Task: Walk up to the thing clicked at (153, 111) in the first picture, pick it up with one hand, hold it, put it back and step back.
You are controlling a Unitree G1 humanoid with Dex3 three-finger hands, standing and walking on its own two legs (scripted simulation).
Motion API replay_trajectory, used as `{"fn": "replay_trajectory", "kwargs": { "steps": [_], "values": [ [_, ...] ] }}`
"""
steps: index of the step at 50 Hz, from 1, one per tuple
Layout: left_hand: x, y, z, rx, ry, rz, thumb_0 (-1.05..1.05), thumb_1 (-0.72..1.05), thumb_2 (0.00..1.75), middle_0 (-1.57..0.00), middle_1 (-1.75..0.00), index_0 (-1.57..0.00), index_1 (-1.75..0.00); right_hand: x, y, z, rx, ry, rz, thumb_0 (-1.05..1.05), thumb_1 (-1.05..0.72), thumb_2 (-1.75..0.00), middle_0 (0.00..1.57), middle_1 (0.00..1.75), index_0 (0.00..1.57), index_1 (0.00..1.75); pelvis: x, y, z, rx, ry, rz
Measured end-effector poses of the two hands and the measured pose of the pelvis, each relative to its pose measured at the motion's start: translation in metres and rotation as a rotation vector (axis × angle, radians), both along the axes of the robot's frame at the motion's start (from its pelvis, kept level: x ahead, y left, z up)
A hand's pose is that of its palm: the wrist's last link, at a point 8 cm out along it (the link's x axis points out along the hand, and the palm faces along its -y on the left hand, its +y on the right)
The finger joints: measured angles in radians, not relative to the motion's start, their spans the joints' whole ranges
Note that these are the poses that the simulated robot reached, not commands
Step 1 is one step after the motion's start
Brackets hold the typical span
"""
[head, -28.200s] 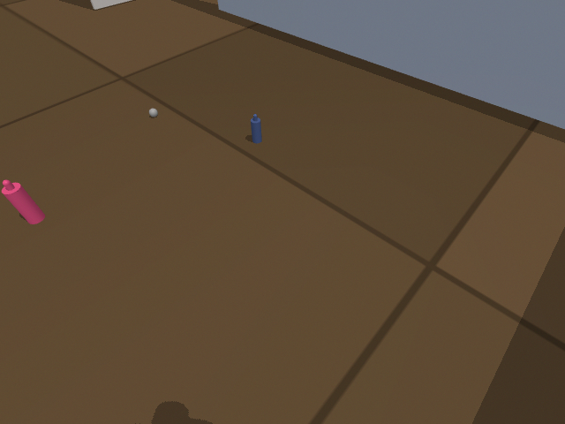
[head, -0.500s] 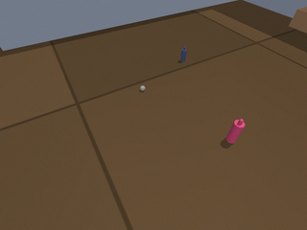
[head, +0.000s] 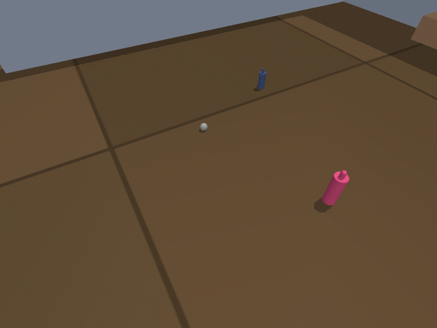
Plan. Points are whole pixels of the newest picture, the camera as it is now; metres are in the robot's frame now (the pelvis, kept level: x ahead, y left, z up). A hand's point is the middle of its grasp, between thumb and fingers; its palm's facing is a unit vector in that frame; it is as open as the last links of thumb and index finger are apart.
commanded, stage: stand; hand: left
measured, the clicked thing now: (203, 126) +1.55 +0.18 -0.75
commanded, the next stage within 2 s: walk up in 0.38 s
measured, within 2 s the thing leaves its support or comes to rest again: neither
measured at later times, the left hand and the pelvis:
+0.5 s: hand out of the picture +0.07 +0.26 -0.15, palm faces -0.08 -0.94 -0.34, open 7.4 cm; pelvis +0.01 +0.00 +0.00, yaw -2 degrees
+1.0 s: hand (123, 313) +0.19 +0.23 -0.15, palm faces +0.03 -0.93 -0.38, open 7.4 cm; pelvis +0.18 -0.05 -0.01, yaw +1 degrees
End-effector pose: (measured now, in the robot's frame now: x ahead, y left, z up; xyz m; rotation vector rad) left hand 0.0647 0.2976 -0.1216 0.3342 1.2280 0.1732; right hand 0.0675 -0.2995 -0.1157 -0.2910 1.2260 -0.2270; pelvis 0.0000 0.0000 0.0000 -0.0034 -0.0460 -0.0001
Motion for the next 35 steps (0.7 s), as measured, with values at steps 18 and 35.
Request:
{"fn": "replay_trajectory", "kwargs": {
  "steps": [18, 35],
  "values": [
    [-0.012, 0.003, -0.004, -0.005, 0.046, 0.004, 0.01, 0.91, 0.90, -0.21, -0.30, -0.20, -0.30, -0.011, 0.002, -0.001, -0.002, 0.045, -0.009, 0.01, -0.91, -0.90, 0.21, 0.30, 0.20, 0.30, 0.000, 0.003, 0.000, 0.000, 0.013, 0.004],
    [0.051, -0.004, 0.029, 0.126, -0.094, -0.013, 0.01, 0.91, 0.90, -0.21, -0.30, -0.20, -0.30, 0.022, -0.089, -0.016, -0.030, -0.002, -0.058, 0.01, -0.90, -0.90, 0.21, 0.30, 0.20, 0.30, 0.059, -0.051, -0.017, -0.010, -0.006, -0.039]
  ]
}}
